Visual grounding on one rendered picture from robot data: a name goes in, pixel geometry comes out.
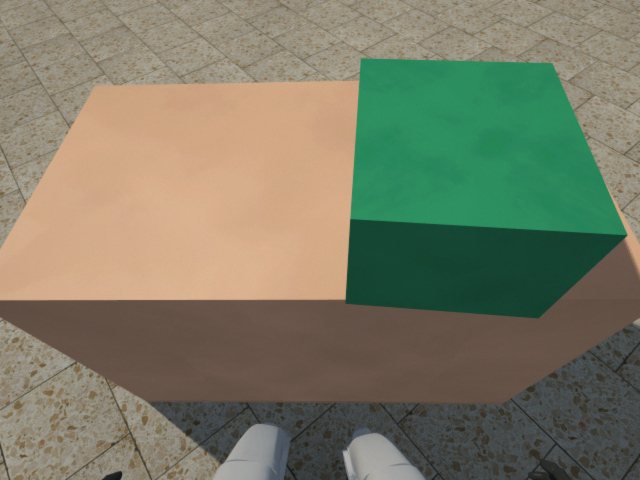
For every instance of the right robot hand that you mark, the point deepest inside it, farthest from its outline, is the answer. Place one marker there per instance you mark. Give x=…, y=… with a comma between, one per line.
x=554, y=472

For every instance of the right robot thigh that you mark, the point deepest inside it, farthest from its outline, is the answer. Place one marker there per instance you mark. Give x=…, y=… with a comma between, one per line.
x=373, y=457

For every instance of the carton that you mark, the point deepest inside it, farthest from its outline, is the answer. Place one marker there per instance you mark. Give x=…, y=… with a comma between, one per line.
x=474, y=189

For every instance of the pedestal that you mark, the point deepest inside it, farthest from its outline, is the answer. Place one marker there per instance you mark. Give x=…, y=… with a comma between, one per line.
x=189, y=242

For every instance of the robot right shin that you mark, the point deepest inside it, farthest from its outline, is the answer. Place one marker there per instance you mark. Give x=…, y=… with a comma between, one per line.
x=360, y=432

